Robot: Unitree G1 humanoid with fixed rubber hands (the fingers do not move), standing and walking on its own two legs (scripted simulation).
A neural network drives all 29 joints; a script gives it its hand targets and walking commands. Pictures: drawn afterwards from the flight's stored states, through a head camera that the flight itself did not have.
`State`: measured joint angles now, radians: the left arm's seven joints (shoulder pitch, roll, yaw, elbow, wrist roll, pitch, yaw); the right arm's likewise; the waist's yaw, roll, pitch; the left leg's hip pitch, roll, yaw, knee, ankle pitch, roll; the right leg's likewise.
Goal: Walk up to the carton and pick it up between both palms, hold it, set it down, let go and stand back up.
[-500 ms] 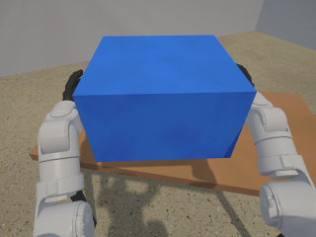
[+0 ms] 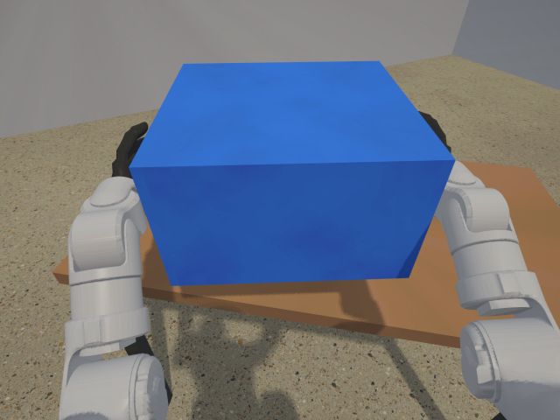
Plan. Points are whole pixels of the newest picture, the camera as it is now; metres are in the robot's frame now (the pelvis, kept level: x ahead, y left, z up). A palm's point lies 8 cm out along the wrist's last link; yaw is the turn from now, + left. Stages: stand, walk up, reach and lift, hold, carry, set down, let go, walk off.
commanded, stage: hold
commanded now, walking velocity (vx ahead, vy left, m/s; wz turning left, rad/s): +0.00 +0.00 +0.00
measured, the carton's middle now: (286, 161) +0.41 +0.00 +0.21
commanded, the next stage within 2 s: none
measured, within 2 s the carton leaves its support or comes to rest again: neither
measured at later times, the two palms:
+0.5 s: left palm (132, 184) +0.35 +0.20 +0.22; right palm (433, 168) +0.37 -0.20 +0.22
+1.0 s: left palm (130, 184) +0.35 +0.20 +0.22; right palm (432, 167) +0.37 -0.20 +0.22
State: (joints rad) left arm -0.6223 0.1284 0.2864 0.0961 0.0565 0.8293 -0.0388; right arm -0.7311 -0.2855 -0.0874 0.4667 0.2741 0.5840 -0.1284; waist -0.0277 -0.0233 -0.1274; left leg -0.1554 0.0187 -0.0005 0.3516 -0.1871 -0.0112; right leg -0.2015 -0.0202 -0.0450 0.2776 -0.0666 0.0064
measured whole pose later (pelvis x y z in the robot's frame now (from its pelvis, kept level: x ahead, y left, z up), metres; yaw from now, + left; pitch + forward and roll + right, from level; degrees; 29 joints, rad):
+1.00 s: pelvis +0.00 +0.00 +0.00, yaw +0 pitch -1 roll +0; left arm -0.61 0.13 0.28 0.09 0.06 0.83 -0.04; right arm -0.72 -0.29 -0.08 0.46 0.28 0.59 -0.13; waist -0.03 -0.02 -0.13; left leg -0.15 0.02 0.00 0.35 -0.19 -0.01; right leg -0.20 -0.02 -0.04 0.28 -0.07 0.01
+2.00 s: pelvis +0.00 +0.00 +0.00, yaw +0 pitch +0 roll +0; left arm -0.61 0.13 0.28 0.08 0.05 0.83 -0.03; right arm -0.72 -0.30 -0.07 0.45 0.28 0.60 -0.13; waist -0.02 -0.02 -0.14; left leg -0.16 0.02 0.00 0.35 -0.19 -0.01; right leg -0.20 -0.02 -0.04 0.27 -0.07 0.01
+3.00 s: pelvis +0.00 +0.00 +0.00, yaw +0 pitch +0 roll +0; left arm -0.61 0.13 0.28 0.10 0.05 0.83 -0.03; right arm -0.73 -0.30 -0.07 0.47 0.29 0.60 -0.13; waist -0.02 -0.02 -0.15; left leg -0.16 0.02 0.00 0.35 -0.19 -0.01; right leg -0.20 -0.02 -0.04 0.27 -0.06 0.01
